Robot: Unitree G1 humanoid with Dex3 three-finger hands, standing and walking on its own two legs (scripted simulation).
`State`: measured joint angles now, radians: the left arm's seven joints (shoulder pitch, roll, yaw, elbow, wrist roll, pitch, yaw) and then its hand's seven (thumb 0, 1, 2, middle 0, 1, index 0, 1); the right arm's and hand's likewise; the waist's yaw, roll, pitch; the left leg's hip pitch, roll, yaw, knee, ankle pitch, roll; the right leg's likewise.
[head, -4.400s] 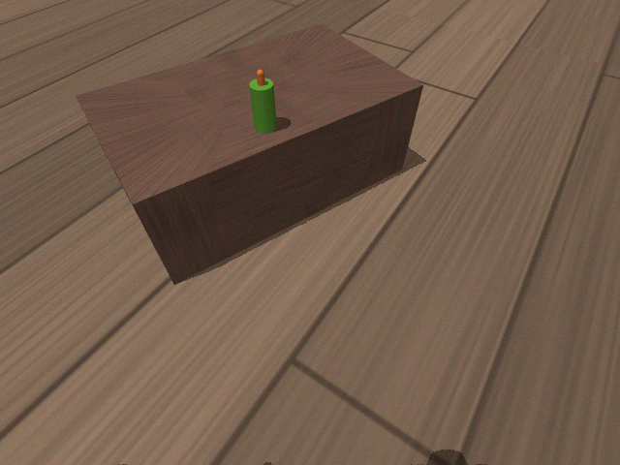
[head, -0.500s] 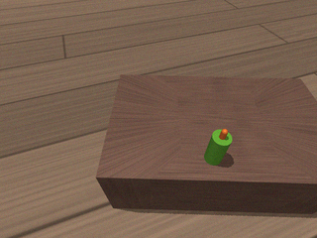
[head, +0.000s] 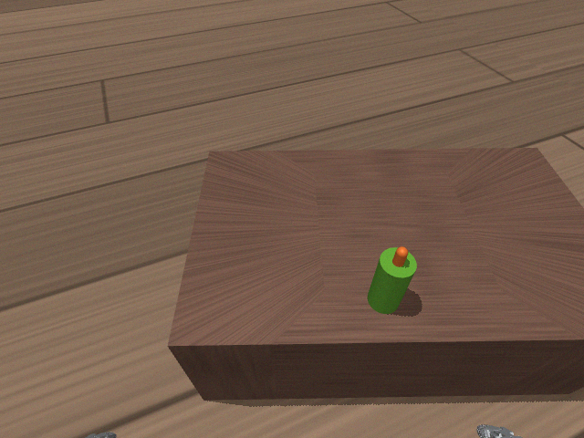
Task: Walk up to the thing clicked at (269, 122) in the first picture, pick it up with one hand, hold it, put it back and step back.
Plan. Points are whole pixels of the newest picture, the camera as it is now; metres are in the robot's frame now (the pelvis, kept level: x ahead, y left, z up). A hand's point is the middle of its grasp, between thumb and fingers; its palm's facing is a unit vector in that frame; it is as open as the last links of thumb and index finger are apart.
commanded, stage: walk up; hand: right
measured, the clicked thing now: (392, 276) +0.48 -0.22 -0.22
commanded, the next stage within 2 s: stand in 0.70 s
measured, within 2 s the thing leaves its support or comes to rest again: neither
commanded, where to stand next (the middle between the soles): +0.07 +0.00 m, yaw -1 degrees
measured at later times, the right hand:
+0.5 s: hand out of the picture +0.08 -0.25 -0.16, palm faces +0.02 +0.95 -0.32, open 7.4 cm
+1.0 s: hand out of the picture +0.09 -0.25 -0.15, palm faces +0.00 +0.94 -0.33, open 7.4 cm
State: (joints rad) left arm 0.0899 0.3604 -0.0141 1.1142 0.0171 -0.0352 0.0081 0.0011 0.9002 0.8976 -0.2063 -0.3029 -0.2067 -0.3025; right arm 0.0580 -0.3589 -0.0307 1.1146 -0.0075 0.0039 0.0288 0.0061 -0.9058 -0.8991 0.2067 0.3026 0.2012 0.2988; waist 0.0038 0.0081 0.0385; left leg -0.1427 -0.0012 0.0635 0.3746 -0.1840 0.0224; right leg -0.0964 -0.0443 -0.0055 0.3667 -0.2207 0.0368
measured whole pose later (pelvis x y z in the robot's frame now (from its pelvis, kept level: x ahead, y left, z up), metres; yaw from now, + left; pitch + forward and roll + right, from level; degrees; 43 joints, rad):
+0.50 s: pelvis +0.01 +0.00 +0.00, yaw -1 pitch -3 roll +0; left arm 0.11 0.36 -0.01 1.13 0.02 -0.02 0.01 0.00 0.90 0.90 -0.21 -0.30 -0.21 -0.30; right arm 0.10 -0.35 -0.03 1.14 -0.01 0.01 0.03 0.01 -0.91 -0.90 0.21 0.30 0.20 0.30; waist 0.00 0.01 0.05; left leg -0.13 0.00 0.08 0.36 -0.18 0.02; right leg -0.09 -0.04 0.01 0.36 -0.22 0.04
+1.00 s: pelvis +0.00 +0.00 +0.00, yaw +0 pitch -2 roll +0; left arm 0.10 0.35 -0.01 1.13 0.01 -0.01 0.00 0.00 0.90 0.90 -0.21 -0.30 -0.21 -0.30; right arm 0.07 -0.34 -0.01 1.16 0.00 -0.01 0.02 0.01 -0.91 -0.90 0.21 0.30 0.20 0.30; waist -0.01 -0.01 0.05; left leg -0.11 0.00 0.07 0.30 -0.15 0.01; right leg -0.07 -0.04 0.00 0.30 -0.19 0.03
